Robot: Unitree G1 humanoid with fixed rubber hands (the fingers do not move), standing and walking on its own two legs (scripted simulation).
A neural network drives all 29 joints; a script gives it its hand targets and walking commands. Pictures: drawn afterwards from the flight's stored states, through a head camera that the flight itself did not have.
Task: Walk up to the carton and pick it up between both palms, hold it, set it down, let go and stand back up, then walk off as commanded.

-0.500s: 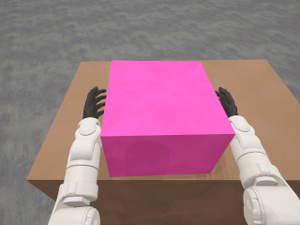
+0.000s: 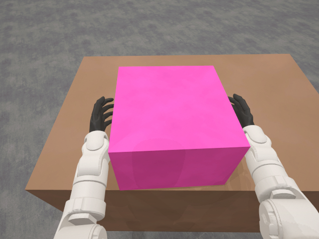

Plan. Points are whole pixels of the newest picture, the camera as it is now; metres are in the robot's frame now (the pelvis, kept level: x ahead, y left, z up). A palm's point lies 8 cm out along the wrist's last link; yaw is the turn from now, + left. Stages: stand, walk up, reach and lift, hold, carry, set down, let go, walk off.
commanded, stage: set down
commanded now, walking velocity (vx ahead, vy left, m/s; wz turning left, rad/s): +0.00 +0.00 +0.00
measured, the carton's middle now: (169, 123) +0.42 +0.02 +0.04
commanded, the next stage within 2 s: none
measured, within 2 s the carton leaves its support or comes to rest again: rests again in 0.38 s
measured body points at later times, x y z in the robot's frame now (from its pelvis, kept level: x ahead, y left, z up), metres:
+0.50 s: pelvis +0.00 +0.00 +0.00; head +0.04 +0.00 +0.45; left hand +0.37 +0.20 +0.06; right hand +0.42 -0.18 +0.06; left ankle -0.02 +0.15 -0.75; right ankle +0.02 -0.10 -0.75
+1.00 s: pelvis +0.00 +0.00 +0.00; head +0.04 +0.00 +0.45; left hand +0.37 +0.20 +0.05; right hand +0.42 -0.18 +0.05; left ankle -0.02 +0.15 -0.75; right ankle +0.02 -0.10 -0.75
